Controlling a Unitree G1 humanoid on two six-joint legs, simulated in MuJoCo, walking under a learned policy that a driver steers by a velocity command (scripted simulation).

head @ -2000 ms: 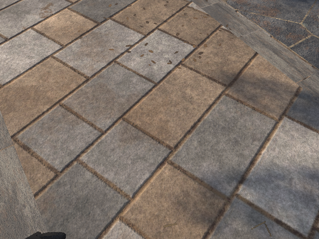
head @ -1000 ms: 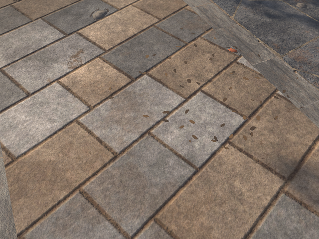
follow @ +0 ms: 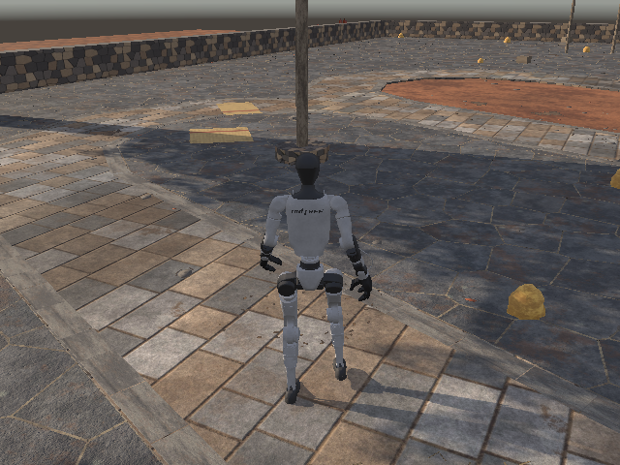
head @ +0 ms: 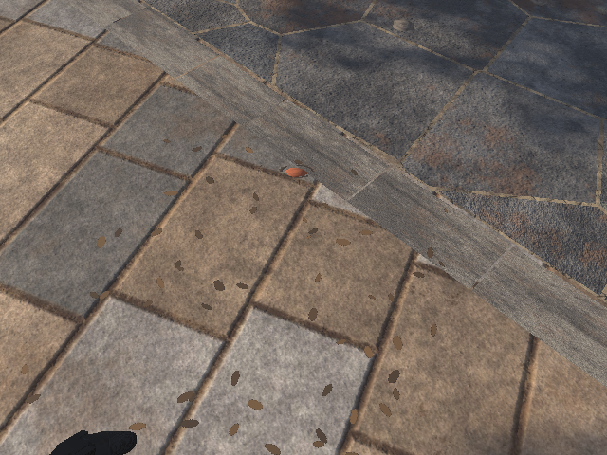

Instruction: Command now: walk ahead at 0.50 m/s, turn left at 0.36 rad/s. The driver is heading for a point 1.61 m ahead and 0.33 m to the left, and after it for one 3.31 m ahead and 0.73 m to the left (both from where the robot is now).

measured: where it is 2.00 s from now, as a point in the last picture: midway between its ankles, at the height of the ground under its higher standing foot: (215, 443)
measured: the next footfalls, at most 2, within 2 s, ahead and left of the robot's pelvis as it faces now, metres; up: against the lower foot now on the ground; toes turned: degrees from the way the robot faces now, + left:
right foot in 0.14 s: +0.23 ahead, -0.14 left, +0.00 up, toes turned +9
left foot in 0.64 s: +0.44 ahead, +0.19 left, +0.00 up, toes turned +26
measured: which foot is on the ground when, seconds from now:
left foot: down 0.00-0.14, up 0.16-0.62, down 0.64-1.00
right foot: up 0.00-0.12, down 0.14-0.66, up 0.68-1.00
